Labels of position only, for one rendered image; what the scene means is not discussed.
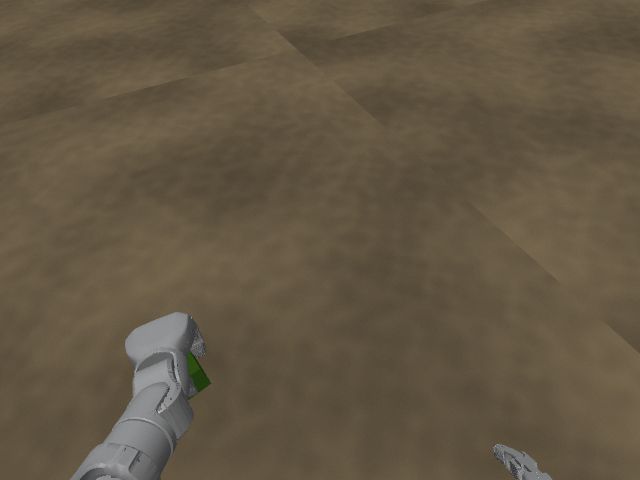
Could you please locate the left robot hand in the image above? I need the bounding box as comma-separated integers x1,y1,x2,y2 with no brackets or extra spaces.
125,312,206,398

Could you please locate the cube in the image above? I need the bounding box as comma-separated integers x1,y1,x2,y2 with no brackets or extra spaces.
186,351,211,400

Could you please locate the left robot arm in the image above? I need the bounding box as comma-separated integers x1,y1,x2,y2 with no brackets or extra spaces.
70,347,194,480

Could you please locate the right robot hand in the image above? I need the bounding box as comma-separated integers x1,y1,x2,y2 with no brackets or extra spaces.
493,444,553,480

